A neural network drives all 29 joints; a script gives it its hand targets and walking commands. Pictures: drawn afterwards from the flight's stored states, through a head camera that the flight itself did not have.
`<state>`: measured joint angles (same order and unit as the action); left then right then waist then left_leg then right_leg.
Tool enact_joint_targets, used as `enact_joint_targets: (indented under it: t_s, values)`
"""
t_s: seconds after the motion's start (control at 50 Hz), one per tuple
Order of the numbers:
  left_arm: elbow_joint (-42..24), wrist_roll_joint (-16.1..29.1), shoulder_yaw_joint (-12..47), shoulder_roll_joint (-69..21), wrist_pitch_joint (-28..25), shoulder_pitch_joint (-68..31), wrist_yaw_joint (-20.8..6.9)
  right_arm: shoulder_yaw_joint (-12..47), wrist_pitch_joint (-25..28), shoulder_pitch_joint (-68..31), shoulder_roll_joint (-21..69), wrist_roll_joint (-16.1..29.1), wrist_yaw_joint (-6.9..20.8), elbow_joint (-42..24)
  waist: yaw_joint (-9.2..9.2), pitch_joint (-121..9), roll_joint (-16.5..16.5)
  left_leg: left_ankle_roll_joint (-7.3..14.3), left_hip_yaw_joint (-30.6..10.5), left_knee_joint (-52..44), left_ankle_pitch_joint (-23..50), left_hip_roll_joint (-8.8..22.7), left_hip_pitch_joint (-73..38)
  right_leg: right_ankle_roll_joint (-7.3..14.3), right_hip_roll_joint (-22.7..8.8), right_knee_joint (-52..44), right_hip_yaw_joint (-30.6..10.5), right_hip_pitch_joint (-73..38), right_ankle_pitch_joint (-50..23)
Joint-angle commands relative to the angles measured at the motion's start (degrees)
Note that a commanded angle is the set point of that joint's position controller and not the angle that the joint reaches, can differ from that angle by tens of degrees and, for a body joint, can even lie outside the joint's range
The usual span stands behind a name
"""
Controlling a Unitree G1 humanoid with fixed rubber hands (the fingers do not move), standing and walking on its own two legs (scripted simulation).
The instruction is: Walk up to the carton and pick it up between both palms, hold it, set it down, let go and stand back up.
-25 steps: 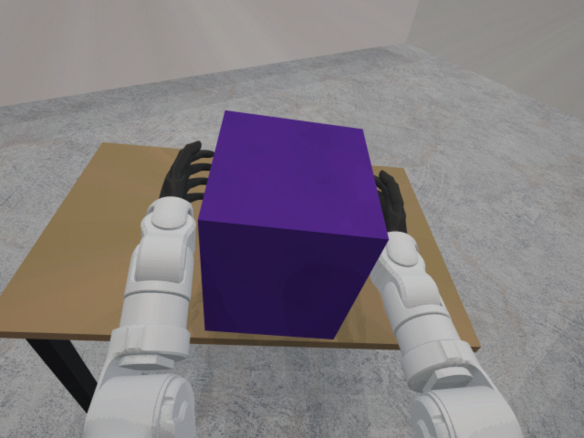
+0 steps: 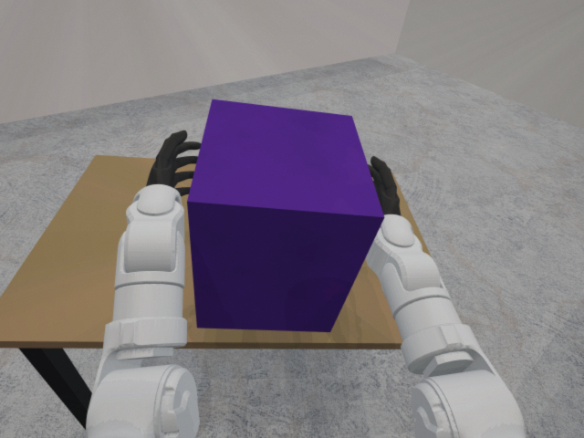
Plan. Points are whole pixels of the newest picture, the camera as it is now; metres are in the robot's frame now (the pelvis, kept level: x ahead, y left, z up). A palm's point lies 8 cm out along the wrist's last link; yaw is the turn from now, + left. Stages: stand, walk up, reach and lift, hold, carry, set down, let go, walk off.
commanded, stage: reach and lift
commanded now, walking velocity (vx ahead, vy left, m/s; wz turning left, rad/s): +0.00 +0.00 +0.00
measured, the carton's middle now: (274, 222) +0.40 +0.01 +0.13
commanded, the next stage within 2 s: hold in 0.98 s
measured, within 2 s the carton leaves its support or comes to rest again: neither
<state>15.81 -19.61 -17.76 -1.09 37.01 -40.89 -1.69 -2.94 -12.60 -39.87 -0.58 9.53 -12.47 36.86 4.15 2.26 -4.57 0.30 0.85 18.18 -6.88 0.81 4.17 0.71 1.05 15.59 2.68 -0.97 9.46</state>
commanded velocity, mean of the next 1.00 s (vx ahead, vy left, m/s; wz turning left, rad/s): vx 0.00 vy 0.00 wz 0.00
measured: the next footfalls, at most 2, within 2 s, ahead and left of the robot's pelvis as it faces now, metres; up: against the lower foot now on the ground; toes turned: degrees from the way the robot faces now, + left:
none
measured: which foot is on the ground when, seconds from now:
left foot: down 0.00-1.00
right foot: down 0.00-1.00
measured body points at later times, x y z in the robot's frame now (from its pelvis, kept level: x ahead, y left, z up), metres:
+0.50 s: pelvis +0.00 +0.00 +0.00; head -0.04 +0.03 +0.45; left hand +0.39 +0.15 +0.21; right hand +0.39 -0.14 +0.19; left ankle +0.04 +0.11 -0.75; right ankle +0.00 -0.11 -0.75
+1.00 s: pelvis +0.00 +0.00 +0.00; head -0.06 +0.02 +0.45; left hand +0.39 +0.15 +0.23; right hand +0.39 -0.14 +0.21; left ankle +0.04 +0.11 -0.75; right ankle +0.00 -0.11 -0.75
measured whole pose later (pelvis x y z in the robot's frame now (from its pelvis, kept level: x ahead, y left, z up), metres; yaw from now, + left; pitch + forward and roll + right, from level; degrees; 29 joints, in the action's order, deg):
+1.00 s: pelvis +0.00 +0.00 +0.00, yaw +0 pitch -9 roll -1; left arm 14.4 -19.8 -18.9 -0.2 43.7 -44.2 -1.4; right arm -2.4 -20.6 -46.3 -2.5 13.0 -12.9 37.4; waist 4.8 0.4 -3.0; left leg 0.1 0.7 18.2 -6.9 0.9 2.8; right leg 0.9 1.2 15.7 2.8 -2.3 9.6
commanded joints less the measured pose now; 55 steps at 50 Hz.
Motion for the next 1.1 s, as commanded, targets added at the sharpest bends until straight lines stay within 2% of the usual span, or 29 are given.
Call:
enact_joint_targets:
  t_s: [0.0,0.02,0.04,0.06,0.12,0.18,0.2,0.28,0.38,0.42,0.46,0.54,0.58,0.6,0.62,0.64,0.66,0.7,0.74,0.8,0.82,0.84,0.86,0.9,0.92,0.94,0.96,1.04,1.08]
  values:
    - [-5.3,8.4,24.8,-33.8,-2.5,-31.6,-6.2,20.6,3.0,-47.3,31.3,5.0,6.4,-20.2,1.32,-26.6,6.9,-0.6,1.2,1.6,11.4,-1.8,-14.6,-3.3,2.1,-1.3,2.6,1.9,-10.3]
    - [-3.7,8.3,23.6,-31.9,-2.0,-29.8,-6.4,20.3,2.0,-43.0,30.7,4.6,6.0,-16.5,1.8,-22.6,4.8,-0.3,0.9,1.1,10.8,-1.9,-13.8,-3.5,1.9,-1.9,2.0,1.2,-11.7]
    - [-8.2,9.0,26.0,-33.6,-1.7,-28.5,-6.6,21.1,2.2,-43.6,30.9,5.1,5.8,-19.5,2.12,-26.4,6.6,-0.7,1.0,1.9,13.4,-2.0,-14.2,-3.5,2.0,-1.0,1.6,0.5,-14.6]
    - [-6.4,7.3,24.8,-33.0,-1.2,-29.2,-6.7,18.6,1.1,-41.3,29.3,4.4,5.9,-14.4,3.47,-22.0,8.9,-1.5,1.0,0.8,12.0,-1.8,-14.3,-3.5,1.8,-1.6,2.3,1.6,-10.8]
    - [-3.7,6.0,22.1,-32.3,0.0,-29.5,-7.4,17.1,0.3,-42.6,28.1,3.7,6.0,-14.4,2.44,-17.2,6.4,-1.1,1.3,-0.7,9.1,-1.3,-12.2,-3.1,2.0,-2.3,2.8,1.0,-6.3]
    - [-12.0,9.0,26.5,-33.1,-0.5,-29.9,-6.8,20.2,0.6,-42.1,28.4,6.2,5.9,-18.7,2.7,-25.0,8.2,-2.6,0.5,2.5,19.8,-1.4,-16.5,-2.9,2.8,-0.9,2.0,-0.7,-15.3]
    - [-8.8,8.5,25.8,-33.0,-0.3,-28.8,-6.6,22.4,0.4,-44.5,28.8,7.2,5.9,-20.5,1.84,-25.5,7.5,-2.4,0.2,3.4,22.2,-1.3,-16.1,-3.2,3.0,-0.6,2.3,-1.4,-15.6]
    - [-7.1,6.8,22.6,-31.8,0.8,-29.9,-7.1,20.9,-0.3,-45.1,28.9,6.3,5.7,-19.9,-0.26,-20.3,3.3,-0.5,1.2,-0.1,9.6,-1.9,-11.0,-3.9,2.1,-1.9,1.9,-0.9,-10.4]
    - [-8.6,8.4,24.8,-32.7,0.5,-33.2,-6.6,21.5,-1.1,-46.5,31.5,6.8,5.9,-19.7,0.91,-22.7,5.4,-0.5,1.3,0.0,8.6,-2.1,-12.4,-3.7,2.1,-1.9,1.7,0.3,-9.3]
    - [-7.6,8.0,22.9,-31.8,0.7,-33.2,-6.8,20.3,-2.0,-45.4,30.6,5.8,5.6,-18.5,1.11,-22.1,3.3,0.2,2.0,-0.6,5.7,-2.5,-11.8,-3.7,1.8,-2.4,1.1,0.4,-8.5]
    - [-10.7,9.5,26.4,-33.4,0.9,-34.9,-6.6,19.8,-1.5,-47.0,29.8,6.8,5.5,-19.9,2.32,-26.8,8.1,-1.4,1.2,0.6,10.8,-2.3,-14.2,-3.5,2.3,-1.5,1.3,0.0,-10.7]
    - [-6.7,7.8,24.0,-32.8,1.8,-31.9,-6.9,21.1,-2.6,-47.8,29.6,7.5,5.4,-19.6,0.95,-22.8,5.6,-1.1,1.5,0.6,11.5,-2.2,-12.0,-3.7,2.6,-1.7,1.7,-1.4,-10.6]
    - [-9.3,8.9,24.4,-32.3,1.4,-33.8,-7.1,19.9,-3.2,-45.3,29.8,7.3,5.3,-16.8,2.52,-23.6,6.6,-1.6,1.1,0.9,11.6,-2.0,-13.7,-3.5,2.7,-1.7,1.8,-0.4,-10.6]
    - [-12.6,10.0,25.6,-33.8,0.7,-34.6,-6.6,22.4,-2.7,-46.0,31.8,8.0,5.3,-20.4,1.6,-26.5,6.0,-1.1,0.6,2.1,14.9,-2.1,-14.5,-3.5,2.9,-0.9,1.9,-0.8,-14.8]
    - [-9.3,8.8,24.4,-32.2,1.4,-32.4,-6.8,20.2,-3.5,-44.0,29.7,7.8,4.8,-16.9,2.82,-24.1,7.4,-1.8,1.2,1.8,14.8,-2.5,-15.0,-3.8,2.5,-1.2,2.0,-0.1,-15.0]
    - [-9.9,10.0,25.6,-32.7,1.6,-31.2,-6.7,22.6,-2.9,-47.6,30.0,9.3,4.7,-22.3,2.26,-27.0,5.4,-1.5,0.9,2.3,17.8,-2.2,-15.7,-3.5,3.0,-0.7,1.8,-2.2,-17.3]
    - [-7.5,7.6,23.0,-31.3,2.0,-30.8,-6.8,21.9,-3.9,-47.5,30.4,8.3,4.3,-19.0,0.46,-21.1,4.1,-0.1,0.7,1.2,12.4,-2.7,-12.4,-4.0,2.1,-1.9,0.7,-0.3,-13.5]
    - [-7.1,6.9,21.4,-30.7,2.8,-33.6,-7.5,20.1,-4.8,-46.8,30.5,7.3,4.8,-17.0,-0.05,-18.2,3.8,-0.4,0.9,-0.7,7.3,-2.4,-10.9,-4.1,1.8,-2.3,1.2,-0.4,-7.9]
    - [-6.7,8.0,22.7,-32.3,3.0,-35.9,-7.4,19.2,-4.6,-49.6,30.5,7.1,5.1,-17.3,0.44,-20.2,5.2,-0.1,1.0,-1.1,5.9,-2.0,-9.7,-3.5,1.9,-2.2,1.2,1.1,-5.4]
    - [-9.3,9.5,25.0,-32.6,2.5,-35.8,-6.9,20.6,-4.3,-49.7,31.2,8.8,4.6,-18.8,1.67,-24.5,5.7,-0.9,0.5,0.8,13.3,-2.2,-14.0,-3.8,2.5,-1.7,0.7,-0.5,-12.6]
    - [-3.6,7.6,22.2,-30.9,3.4,-34.4,-7.4,18.5,-5.9,-47.6,29.9,7.5,4.5,-12.8,1.8,-17.2,5.1,-0.5,0.8,-0.7,7.7,-2.2,-11.0,-3.7,2.2,-3.0,0.8,1.2,-6.1]
    - [-5.4,7.3,22.3,-31.6,3.6,-33.3,-7.8,19.3,-5.1,-49.5,30.6,7.8,4.6,-18.5,0.4,-20.1,6.3,-0.7,1.5,-0.3,8.9,-2.5,-11.6,-3.7,2.3,-2.3,1.1,-0.5,-7.7]
    - [-5.3,7.7,22.3,-32.1,3.6,-34.6,-7.8,18.6,-5.4,-50.2,29.7,7.9,4.4,-16.7,2.07,-18.5,5.9,-0.8,1.3,-0.3,7.1,-2.4,-11.1,-3.6,2.5,-2.6,1.3,1.2,-6.9]
    - [-8.1,8.8,23.3,-32.7,3.1,-37.5,-7.3,18.2,-5.3,-51.3,30.4,7.7,5.2,-17.2,1.38,-22.9,5.4,-0.5,0.8,-1.4,6.1,-1.7,-10.1,-3.4,2.5,-2.2,1.3,0.2,-5.2]
    - [-3.9,8.3,22.9,-32.4,3.5,-35.8,-7.2,18.2,-5.3,-51.9,30.2,7.8,5.1,-16.6,0.54,-21.6,6.1,-0.4,0.6,-1.2,5.8,-2.0,-9.4,-3.5,2.6,-2.3,1.2,0.5,-4.4]
    - [-3.7,7.5,20.6,-31.0,3.0,-38.8,-7.1,17.7,-5.9,-50.8,31.2,7.2,5.1,-12.6,1.62,-18.0,5.1,0.2,1.0,-1.7,2.4,-2.3,-8.7,-3.4,2.0,-2.8,1.3,1.8,-1.2]
    - [-8.6,9.7,22.6,-32.9,2.2,-40.5,-6.9,19.4,-4.8,-52.5,33.4,8.5,5.2,-18.4,0.12,-25.7,5.2,-0.2,0.8,-1.0,5.2,-2.3,-10.7,-3.4,1.9,-2.2,1.4,0.6,-4.3]
    - [-8.1,10.3,24.4,-32.1,2.7,-39.9,-6.5,20.0,-5.5,-52.4,31.3,9.5,4.5,-17.2,1.69,-26.0,7.5,-0.7,0.5,1.0,10.6,-2.5,-12.8,-3.5,2.5,-1.7,0.9,-0.1,-9.0]
    - [-9.9,10.3,25.3,-32.2,3.5,-38.0,-6.8,20.5,-6.1,-53.2,30.8,10.3,4.3,-18.8,1.58,-26.2,5.8,-1.0,0.9,0.8,10.9,-2.4,-12.3,-3.9,2.7,-1.5,1.0,-1.1,-9.5]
